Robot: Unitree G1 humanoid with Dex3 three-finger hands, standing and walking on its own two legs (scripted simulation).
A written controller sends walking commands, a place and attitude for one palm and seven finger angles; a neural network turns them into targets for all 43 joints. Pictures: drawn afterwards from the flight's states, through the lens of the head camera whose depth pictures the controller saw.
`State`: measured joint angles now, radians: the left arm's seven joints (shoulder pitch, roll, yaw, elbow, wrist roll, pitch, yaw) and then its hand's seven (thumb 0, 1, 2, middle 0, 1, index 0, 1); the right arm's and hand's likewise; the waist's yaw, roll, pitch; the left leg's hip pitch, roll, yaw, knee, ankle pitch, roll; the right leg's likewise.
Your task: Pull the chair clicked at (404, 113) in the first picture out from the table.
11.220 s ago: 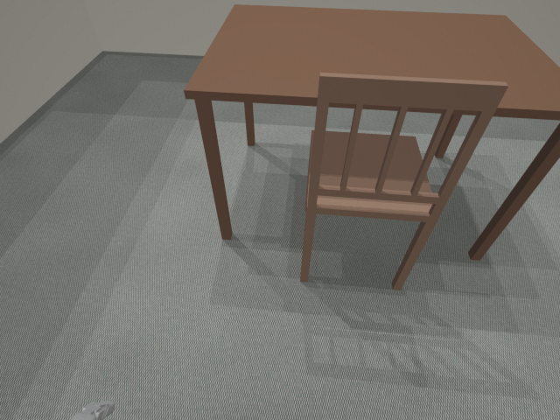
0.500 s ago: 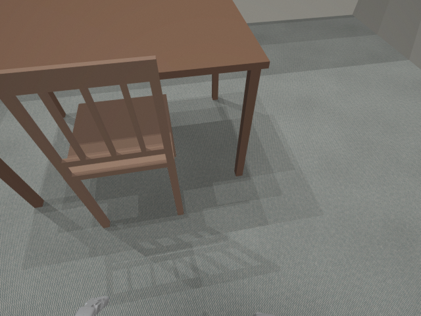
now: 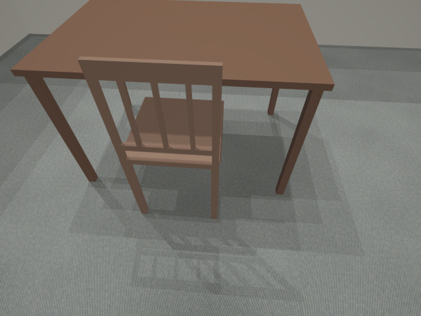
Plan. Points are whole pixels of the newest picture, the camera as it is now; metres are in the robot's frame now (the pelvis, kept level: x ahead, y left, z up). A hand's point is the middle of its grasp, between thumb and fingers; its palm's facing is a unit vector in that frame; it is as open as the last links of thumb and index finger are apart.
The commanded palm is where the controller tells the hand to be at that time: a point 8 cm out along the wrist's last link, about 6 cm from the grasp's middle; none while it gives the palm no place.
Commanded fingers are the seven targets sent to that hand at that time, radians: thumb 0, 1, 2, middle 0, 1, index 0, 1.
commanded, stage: take the last steps up to it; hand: left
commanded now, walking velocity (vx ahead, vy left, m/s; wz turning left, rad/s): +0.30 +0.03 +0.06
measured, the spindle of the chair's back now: (160, 117) +0.71 +0.25 -0.09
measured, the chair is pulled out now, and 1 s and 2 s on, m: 0.00 0.00 0.00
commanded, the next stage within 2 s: come to a stop and stand still in 0.64 s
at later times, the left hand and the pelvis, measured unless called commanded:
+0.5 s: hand (137, 279) +0.22 +0.20 -0.17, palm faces +0.00 -0.98 -0.20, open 7.4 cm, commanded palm none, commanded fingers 0.00 0.90 0.90 -0.20 -0.30 -0.20 -0.30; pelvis +0.14 +0.02 -0.01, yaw +0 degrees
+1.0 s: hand (156, 255) +0.28 +0.18 -0.18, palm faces +0.07 -0.98 -0.20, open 7.3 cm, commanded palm none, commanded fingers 0.00 0.90 0.90 -0.20 -0.30 -0.20 -0.30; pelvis +0.27 +0.00 -0.01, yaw -1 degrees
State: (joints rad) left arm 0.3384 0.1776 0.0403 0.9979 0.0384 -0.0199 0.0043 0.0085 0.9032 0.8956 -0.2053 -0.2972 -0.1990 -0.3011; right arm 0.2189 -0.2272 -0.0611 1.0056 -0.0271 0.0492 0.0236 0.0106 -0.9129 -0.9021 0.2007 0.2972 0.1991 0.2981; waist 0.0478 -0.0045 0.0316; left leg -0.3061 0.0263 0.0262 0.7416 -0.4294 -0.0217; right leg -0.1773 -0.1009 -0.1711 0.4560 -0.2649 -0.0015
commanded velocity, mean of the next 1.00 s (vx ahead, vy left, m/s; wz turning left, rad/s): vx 0.09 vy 0.01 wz -0.01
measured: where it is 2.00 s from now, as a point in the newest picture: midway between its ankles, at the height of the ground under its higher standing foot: outside the picture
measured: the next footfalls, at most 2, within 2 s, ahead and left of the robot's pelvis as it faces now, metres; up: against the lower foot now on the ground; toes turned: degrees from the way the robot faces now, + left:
left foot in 0.06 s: +0.03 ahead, +0.13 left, +0.00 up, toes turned +4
right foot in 0.56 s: +0.31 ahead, -0.09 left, +0.00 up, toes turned -6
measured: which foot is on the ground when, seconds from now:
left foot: up 0.00-0.04, down 0.06-0.56, up 0.58-0.96, down 0.98-1.00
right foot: down 0.00-0.06, up 0.08-0.54, down 0.56-1.00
